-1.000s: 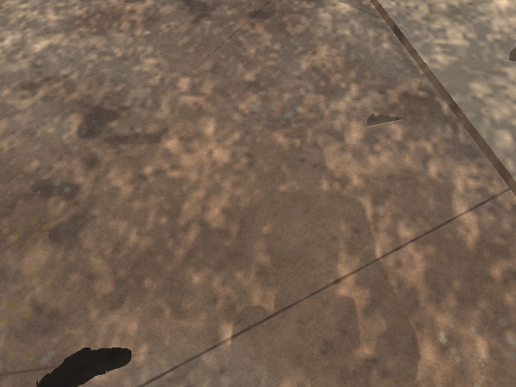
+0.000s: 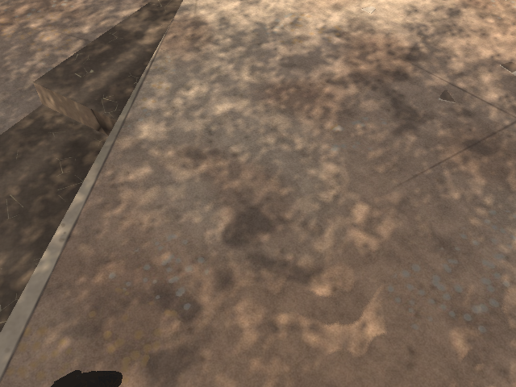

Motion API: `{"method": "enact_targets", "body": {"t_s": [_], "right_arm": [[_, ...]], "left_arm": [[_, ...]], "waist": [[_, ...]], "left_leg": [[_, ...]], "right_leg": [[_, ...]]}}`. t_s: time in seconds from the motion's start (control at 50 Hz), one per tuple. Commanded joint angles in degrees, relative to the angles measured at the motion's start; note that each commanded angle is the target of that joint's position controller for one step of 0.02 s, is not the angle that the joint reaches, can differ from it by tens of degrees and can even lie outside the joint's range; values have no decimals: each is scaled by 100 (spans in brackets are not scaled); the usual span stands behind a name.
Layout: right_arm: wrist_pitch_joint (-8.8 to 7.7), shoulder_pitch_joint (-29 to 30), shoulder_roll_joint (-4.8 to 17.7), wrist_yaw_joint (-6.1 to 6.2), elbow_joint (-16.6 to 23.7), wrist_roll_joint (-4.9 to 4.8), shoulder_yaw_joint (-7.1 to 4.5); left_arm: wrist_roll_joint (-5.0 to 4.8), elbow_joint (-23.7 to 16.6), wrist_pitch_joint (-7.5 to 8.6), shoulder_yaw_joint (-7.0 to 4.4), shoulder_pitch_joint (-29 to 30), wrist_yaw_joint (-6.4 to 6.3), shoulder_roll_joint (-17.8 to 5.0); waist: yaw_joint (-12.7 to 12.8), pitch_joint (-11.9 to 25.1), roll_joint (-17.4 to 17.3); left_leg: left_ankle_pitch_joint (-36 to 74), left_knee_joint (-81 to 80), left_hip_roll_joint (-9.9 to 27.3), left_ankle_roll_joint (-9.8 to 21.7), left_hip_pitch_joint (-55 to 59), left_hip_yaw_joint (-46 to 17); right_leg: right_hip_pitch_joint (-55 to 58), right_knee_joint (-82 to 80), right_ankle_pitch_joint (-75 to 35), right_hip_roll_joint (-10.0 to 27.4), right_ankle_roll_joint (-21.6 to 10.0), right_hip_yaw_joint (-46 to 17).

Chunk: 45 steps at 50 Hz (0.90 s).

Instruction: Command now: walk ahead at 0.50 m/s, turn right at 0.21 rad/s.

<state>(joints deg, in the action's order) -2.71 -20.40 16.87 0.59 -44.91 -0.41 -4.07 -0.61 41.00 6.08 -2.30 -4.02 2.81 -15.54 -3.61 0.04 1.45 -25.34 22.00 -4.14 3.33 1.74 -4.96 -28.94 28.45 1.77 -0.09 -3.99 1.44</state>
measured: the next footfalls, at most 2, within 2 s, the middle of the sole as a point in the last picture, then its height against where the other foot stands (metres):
left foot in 0.50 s outside the picture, level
right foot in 0.98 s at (360, 332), level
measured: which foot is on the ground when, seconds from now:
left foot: down 0.00-0.02, up 0.04-0.48, down 0.50-0.98, up 1.00-1.00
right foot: down 0.00-0.52, up 0.54-0.96, down 0.98-1.00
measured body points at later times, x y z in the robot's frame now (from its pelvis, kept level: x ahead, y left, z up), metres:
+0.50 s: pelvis +0.28 -0.02 +0.00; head +0.31 -0.03 +0.45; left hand +0.37 +0.27 -0.11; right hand +0.47 -0.30 -0.05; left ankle +0.43 +0.07 -0.73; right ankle +0.14 -0.10 -0.72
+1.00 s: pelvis +0.52 -0.13 +0.00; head +0.55 -0.15 +0.45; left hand +0.84 -0.03 -0.06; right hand +0.37 -0.38 -0.13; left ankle +0.44 +0.07 -0.72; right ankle +0.57 -0.27 -0.73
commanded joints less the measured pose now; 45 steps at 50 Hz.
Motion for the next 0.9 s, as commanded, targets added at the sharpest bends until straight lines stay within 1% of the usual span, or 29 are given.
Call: {"method": "enact_targets", "body": {"t_s": [0.02,0.04,0.06,0.08,0.1,0.12,0.14,0.16,0.2,0.24,0.26,0.32,0.38,0.42,0.46,0.48,0.5,0.52,0.54,0.56,0.58,0.6,0.62,0.64,0.68,0.72,0.78,0.84,0.9], "right_arm": [[-11,140,723,93,422,119,-117],[-129,-568,221,30,521,122,28],[-255,-262,552,-27,523,52,18],[-357,368,785,-88,699,-103,-40],[-427,740,725,-93,786,-74,-7],[-460,909,692,-84,839,51,-28],[-446,847,676,-72,861,127,-56],[-416,767,615,-64,877,148,-55],[-333,717,494,-35,878,149,-31],[-285,1052,381,-3,975,147,15],[-285,1271,326,0,1017,146,37],[-338,1865,219,-46,1123,101,78],[-406,2292,293,-118,1233,25,54],[-456,2348,418,-155,1261,0,0],[-507,2035,555,-157,1194,-22,-77],[-530,1569,670,-125,1080,-2,-151],[-549,823,895,-77,995,90,-237],[-502,50,1369,-30,902,188,-356],[-419,-199,1261,-85,718,62,-355],[-390,101,773,-76,810,13,-233],[-343,353,572,-59,835,37,-166],[-325,548,471,-77,781,69,-113],[-331,663,364,-91,720,103,-66],[-348,716,349,-108,669,126,-54],[-400,692,404,-143,544,78,-79],[-425,646,593,-147,422,48,-134],[-379,590,758,-139,287,-17,-160],[-309,232,922,-135,93,-90,-178],[-214,-38,1032,-130,-102,-142,-193]], "left_arm": [[43,-26,51,-420,-1577,-32,-1244],[19,57,28,-528,-1910,-3,-1662],[-128,89,-7,-410,-1966,2,-1154],[-88,-14,-45,-343,-1615,-42,-940],[-4,-110,-83,-320,-1355,-72,-894],[17,-152,-106,-287,-1169,-83,-810],[58,-193,-101,-252,-1086,-108,-749],[47,-226,-113,-252,-1046,-122,-749],[1,-220,-119,-278,-1089,-176,-818],[-26,-176,-139,-333,-1209,-248,-980],[-44,-149,-158,-348,-1272,-280,-1017],[-87,-49,-241,-359,-1534,-347,-1022],[-118,44,-321,-362,-1824,-377,-1001],[-118,51,-368,-365,-1867,-397,-976],[-102,11,-403,-386,-1733,-408,-986],[-91,-42,-407,-356,-1624,-398,-883],[-36,-152,-380,-263,-1510,-368,-625],[-50,-267,-331,-146,-2041,-373,-251],[-135,-351,-296,-114,-2370,-374,-424],[-172,-261,-314,-239,-2039,-370,-921],[-119,-331,-353,-278,-1550,-362,-1019],[-51,-399,-362,-275,-1301,-348,-917],[-24,-430,-367,-283,-1215,-326,-812],[-58,-429,-378,-257,-1279,-296,-669],[-63,-432,-393,-199,-1270,-269,-456],[-3,-521,-367,-146,-993,-253,-375],[26,-606,-276,-56,-486,-168,-280],[-18,-745,-212,-24,101,-100,-287],[-54,-911,-190,-56,432,-53,-416]], "waist": [[977,1384,-74],[617,1890,1457],[857,1851,1115],[918,971,682],[833,578,83],[669,222,-189],[491,226,-72],[395,221,90],[320,206,200],[393,92,181],[465,51,184],[697,26,294],[834,19,335],[785,21,401],[556,65,577],[289,281,566],[-85,926,343],[-102,1820,-815],[9,2017,-2037],[-81,1176,-1224],[-99,565,-748],[9,159,-520],[137,-41,-589],[248,-121,-722],[323,-129,-755],[323,-154,-624],[190,-161,-509],[-44,-215,-521],[-61,-290,-609]], "left_leg": [[4739,2813,1035,246,-988,129],[603,4894,-42,-277,-3400,337],[-491,5425,63,-264,-4310,-280],[-50,5442,355,-214,-4720,-304],[313,5140,559,-181,-4590,-201],[528,4650,698,-224,-4437,-131],[698,4306,817,-264,-4084,-131],[732,4050,833,-339,-3908,-86],[756,3568,841,-502,-3805,38],[1259,2882,778,-653,-3799,131],[1681,2474,733,-694,-3704,134],[2717,1399,488,-738,-3233,155],[2868,874,316,-692,-2995,85],[2566,559,274,-598,-2869,-21],[2204,338,284,-416,-2402,-2],[2281,89,339,-246,-1679,65],[2218,283,962,88,-363,-402],[1784,293,2232,816,1704,-2195],[492,-190,2961,1292,2103,-4033],[-204,-392,2730,1083,1396,-3557],[103,-476,2454,853,670,-2670],[674,-664,2173,780,-17,-2105],[1097,-826,1962,744,-459,-1687],[1354,-984,1818,730,-797,-1373],[1830,-1203,1741,855,-1021,-953],[2335,-1330,1778,966,-992,-664],[2791,-1366,1618,876,-981,-112],[2756,-1299,1601,762,-902,113],[2908,-1096,1852,660,-419,30]], "right_leg": [[2817,36,-286,635,-717,-1061],[4776,-453,680,1830,-1750,-3870],[5044,-1079,1938,1887,-1692,-4711],[4386,-1198,1984,1733,-1432,-3979],[3656,-1255,1522,1505,-1284,-3407],[3013,-1350,866,1307,-1236,-3011],[2659,-1434,345,1134,-1199,-2736],[2462,-1510,21,1018,-1218,-2589],[2121,-1582,-425,932,-1264,-2296],[1828,-1646,-579,816,-1220,-2039],[1705,-1637,-545,712,-1125,-1915],[1493,-1501,-317,484,-870,-1756],[1723,-1224,-42,576,-791,-2085],[2062,-950,135,685,-723,-2444],[2186,-603,-42,736,-620,-2683],[2069,-192,-306,546,-479,-2586],[1582,923,-173,285,-294,-2269],[-8,2770,1483,-462,100,-1457],[-1272,3928,3321,-385,225,-1152],[-1663,4406,2902,-26,280,-1240],[-1658,4476,2425,156,323,-1024],[-1510,4258,2098,286,348,-933],[-1335,4010,1882,420,347,-931],[-1090,3842,1776,486,346,-888],[-965,3469,1615,503,382,-780],[-1058,2852,1231,556,426,-727],[-787,1697,303,586,421,-465],[-397,889,-172,433,400,-230],[-342,446,162,332,236,-191]]}}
